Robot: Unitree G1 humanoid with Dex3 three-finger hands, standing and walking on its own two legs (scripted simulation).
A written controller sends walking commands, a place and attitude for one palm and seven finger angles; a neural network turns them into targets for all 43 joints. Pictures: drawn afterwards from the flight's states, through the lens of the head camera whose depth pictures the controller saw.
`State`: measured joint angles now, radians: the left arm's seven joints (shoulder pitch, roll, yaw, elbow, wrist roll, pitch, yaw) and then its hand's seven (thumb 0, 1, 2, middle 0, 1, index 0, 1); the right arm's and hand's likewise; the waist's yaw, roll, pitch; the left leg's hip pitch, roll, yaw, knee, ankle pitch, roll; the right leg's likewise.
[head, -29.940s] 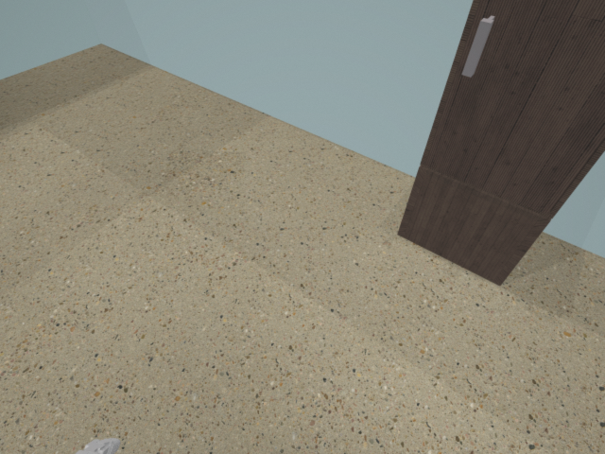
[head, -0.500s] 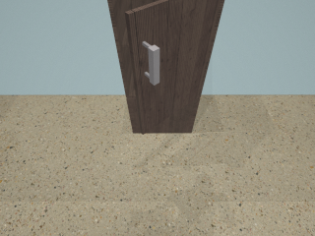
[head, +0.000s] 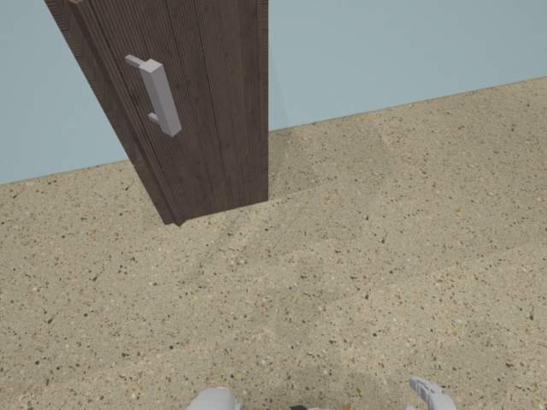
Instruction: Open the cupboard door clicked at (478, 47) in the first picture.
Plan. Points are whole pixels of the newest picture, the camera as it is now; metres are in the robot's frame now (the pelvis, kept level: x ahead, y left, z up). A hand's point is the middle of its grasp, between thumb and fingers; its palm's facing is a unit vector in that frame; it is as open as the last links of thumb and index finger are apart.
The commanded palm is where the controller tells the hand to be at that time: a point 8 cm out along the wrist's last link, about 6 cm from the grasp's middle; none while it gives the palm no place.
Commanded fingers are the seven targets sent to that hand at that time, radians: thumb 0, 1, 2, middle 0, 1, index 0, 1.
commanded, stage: walk to a spot facing it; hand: left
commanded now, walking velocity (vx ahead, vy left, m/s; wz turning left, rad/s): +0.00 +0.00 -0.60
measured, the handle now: (153, 96) +0.57 +0.27 +0.08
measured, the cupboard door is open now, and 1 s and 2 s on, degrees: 40 40 40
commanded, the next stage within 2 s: none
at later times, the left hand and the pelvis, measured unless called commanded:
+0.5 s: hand (173, 381) +0.16 +0.19 -0.19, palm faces -0.32 -0.91 -0.26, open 7.4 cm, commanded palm none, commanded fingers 0.00 0.90 0.90 -0.20 -0.30 -0.20 -0.30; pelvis +0.00 +0.02 -0.02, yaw -18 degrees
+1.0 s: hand (217, 366) +0.19 +0.12 -0.18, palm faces -0.58 -0.79 -0.20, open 7.4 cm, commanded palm none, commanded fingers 0.00 0.90 0.90 -0.20 -0.30 -0.20 -0.30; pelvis +0.01 +0.00 -0.01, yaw -37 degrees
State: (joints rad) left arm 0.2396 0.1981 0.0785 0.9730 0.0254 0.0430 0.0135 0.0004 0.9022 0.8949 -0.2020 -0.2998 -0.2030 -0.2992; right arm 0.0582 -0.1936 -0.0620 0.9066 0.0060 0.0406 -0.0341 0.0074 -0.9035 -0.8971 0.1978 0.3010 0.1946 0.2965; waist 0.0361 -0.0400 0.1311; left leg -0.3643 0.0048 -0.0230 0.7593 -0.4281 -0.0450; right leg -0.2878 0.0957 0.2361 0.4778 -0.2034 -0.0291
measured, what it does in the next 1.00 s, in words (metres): steps on the spot, turning right: left foot, then right foot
